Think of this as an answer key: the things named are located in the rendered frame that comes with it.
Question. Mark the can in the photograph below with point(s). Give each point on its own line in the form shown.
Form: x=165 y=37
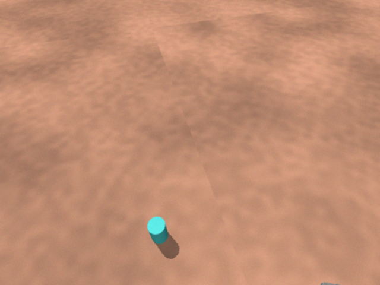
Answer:
x=157 y=229

